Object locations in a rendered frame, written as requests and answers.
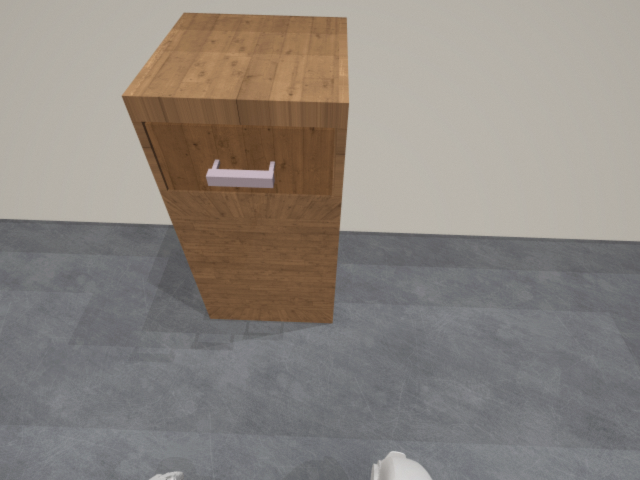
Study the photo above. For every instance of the cabinet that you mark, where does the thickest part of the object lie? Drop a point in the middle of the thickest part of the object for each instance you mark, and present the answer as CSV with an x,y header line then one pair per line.
x,y
254,256

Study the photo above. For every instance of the drawer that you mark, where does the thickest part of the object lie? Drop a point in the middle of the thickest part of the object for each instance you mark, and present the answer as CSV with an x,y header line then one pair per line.
x,y
303,155

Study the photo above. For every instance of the handle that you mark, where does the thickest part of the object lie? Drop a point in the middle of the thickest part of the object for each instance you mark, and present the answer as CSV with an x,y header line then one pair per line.
x,y
240,178

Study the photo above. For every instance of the right robot thigh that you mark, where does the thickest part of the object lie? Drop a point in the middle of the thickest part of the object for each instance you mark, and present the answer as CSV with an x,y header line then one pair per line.
x,y
398,468

